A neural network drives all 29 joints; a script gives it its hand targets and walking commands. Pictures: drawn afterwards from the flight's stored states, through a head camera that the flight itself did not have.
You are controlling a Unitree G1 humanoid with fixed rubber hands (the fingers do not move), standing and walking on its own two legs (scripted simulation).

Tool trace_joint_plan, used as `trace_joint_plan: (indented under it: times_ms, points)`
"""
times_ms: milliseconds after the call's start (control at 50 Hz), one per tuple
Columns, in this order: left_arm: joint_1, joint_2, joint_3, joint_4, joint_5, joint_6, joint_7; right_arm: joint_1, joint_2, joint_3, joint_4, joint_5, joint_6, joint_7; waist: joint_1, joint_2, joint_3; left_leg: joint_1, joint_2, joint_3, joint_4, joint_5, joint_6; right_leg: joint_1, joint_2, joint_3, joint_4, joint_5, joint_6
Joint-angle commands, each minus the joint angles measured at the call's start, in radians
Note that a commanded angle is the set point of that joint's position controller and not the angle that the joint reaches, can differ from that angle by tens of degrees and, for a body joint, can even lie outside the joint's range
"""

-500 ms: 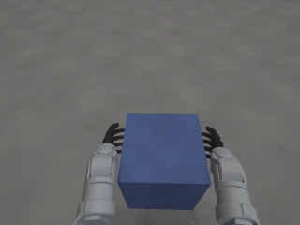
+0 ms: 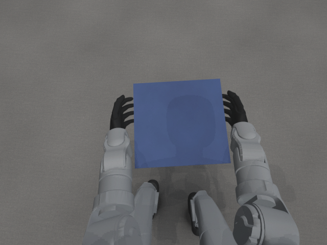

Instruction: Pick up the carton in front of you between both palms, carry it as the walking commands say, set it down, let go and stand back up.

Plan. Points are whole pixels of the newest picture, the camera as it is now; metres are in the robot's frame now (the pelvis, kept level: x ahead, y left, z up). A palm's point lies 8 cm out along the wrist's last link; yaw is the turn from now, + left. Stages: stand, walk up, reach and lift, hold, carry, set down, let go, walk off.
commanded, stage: set down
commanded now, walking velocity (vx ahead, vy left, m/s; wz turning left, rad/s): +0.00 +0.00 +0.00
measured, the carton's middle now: (177, 130) +0.37 +0.01 -0.15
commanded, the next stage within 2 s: none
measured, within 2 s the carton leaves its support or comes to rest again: neither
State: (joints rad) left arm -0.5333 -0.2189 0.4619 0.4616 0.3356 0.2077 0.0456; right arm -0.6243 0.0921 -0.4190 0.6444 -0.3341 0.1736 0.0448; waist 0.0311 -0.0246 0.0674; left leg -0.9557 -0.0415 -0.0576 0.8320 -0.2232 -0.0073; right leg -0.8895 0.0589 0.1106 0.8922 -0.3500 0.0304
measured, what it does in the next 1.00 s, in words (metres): lowers itself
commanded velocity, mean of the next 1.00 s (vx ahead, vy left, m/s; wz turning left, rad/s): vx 0.00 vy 0.00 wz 0.00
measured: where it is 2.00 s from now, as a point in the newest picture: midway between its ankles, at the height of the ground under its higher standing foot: (172, 214)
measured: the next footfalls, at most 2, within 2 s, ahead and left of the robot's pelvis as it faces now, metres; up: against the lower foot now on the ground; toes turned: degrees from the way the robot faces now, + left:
none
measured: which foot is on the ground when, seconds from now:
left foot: down 0.00-1.00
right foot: down 0.00-1.00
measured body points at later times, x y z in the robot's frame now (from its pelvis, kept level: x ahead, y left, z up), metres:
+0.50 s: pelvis -0.01 -0.02 -0.12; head +0.23 -0.01 +0.26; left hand +0.40 +0.19 -0.21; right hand +0.45 -0.11 -0.22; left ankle +0.09 +0.12 -0.68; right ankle +0.04 -0.13 -0.68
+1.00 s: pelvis -0.05 -0.02 -0.25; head +0.26 +0.00 +0.08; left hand +0.41 +0.21 -0.37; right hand +0.49 -0.08 -0.37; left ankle +0.09 +0.12 -0.68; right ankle +0.04 -0.13 -0.68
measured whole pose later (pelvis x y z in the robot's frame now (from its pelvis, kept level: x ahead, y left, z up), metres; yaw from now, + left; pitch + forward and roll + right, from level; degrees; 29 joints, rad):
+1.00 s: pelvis -0.05 -0.02 -0.25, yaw -2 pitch +47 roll -1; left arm -0.96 -0.04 0.58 0.62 0.19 0.22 0.07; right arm -1.17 -0.08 -0.27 0.93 -0.17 0.20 -0.09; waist 0.13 -0.07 -0.10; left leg -2.17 -0.09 -0.10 1.77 -0.42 -0.09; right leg -2.11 0.18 0.07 1.85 -0.57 0.05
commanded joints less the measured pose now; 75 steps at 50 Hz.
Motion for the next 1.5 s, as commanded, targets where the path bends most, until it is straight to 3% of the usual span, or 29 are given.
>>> trace_joint_plan:
  times_ms: [0,100,240,460,700,1020,1280,1360,1480]
  points:
    - [-0.52,-0.818,-0.604,0.027,-0.127,-0.08,-0.148,-0.483,0.85,0.564,-0.001,0.151,-0.085,0.172,0.005,0.0,-0.956,0.566,-0.071,0.013,0.114,0.38,-0.025,-0.076,0.11,-0.083,0.004,0.229,-0.026]
    - [-0.519,-0.81,-0.642,0.008,-0.15,-0.044,-0.185,-0.485,0.909,0.633,-0.018,0.192,-0.04,0.159,0.042,-0.015,-1.064,0.325,-0.092,0.059,0.212,0.268,-0.033,-0.138,0.108,-0.072,0.091,0.198,-0.006]
    - [-0.56,-0.772,-0.575,0.093,-0.157,0.02,-0.243,-0.529,0.917,0.58,0.055,0.185,0.026,0.146,0.071,-0.034,-0.994,0.024,-0.098,0.086,0.318,0.138,-0.028,-0.295,0.107,-0.071,0.187,0.108,-0.002]
    - [-0.654,-0.711,-0.48,0.185,-0.18,-0.003,-0.228,-0.644,0.863,0.541,0.121,0.183,-0.012,0.078,0.088,-0.045,-1.087,-0.228,-0.103,0.092,0.505,0.152,-0.041,-0.494,0.126,-0.091,0.384,0.11,0.004]
    - [-0.835,-0.648,-0.457,0.166,-0.219,-0.006,-0.189,-0.846,0.799,0.564,0.143,0.227,-0.02,0.038,0.131,-0.069,-1.189,-0.359,-0.103,0.131,0.689,0.085,-0.063,-0.668,0.155,-0.133,0.588,-0.003,0.006]
    - [-1.074,-0.539,-0.352,0.204,-0.219,0.01,-0.181,-1.078,0.671,0.472,0.297,0.24,-0.005,0.036,0.172,-0.063,-1.158,-0.49,-0.087,0.15,0.868,0.02,-0.067,-0.924,0.167,-0.162,0.801,-0.121,-0.015]
    - [-1.229,-0.43,-0.318,0.203,-0.278,-0.018,-0.188,-1.232,0.584,0.537,0.325,0.318,-0.024,0.021,0.232,-0.118,-1.161,-0.622,-0.059,0.174,1.028,0.065,-0.074,-0.944,0.15,-0.158,0.961,-0.085,-0.013]
    - [-1.247,-0.425,-0.326,0.189,-0.315,-0.023,-0.206,-1.268,0.646,0.598,0.279,0.342,-0.02,0.015,0.248,-0.204,-1.146,-0.653,-0.055,0.169,1.06,0.124,-0.066,-0.937,0.149,-0.17,0.991,-0.013,0.001]
    - [-1.177,-0.407,-0.289,0.266,-0.284,-0.022,-0.23,-1.204,0.627,0.565,0.342,0.332,-0.03,0.023,0.25,-0.174,-1.031,-0.727,-0.052,0.174,1.093,0.139,-0.059,-0.991,0.142,-0.144,0.995,0.022,-0.009]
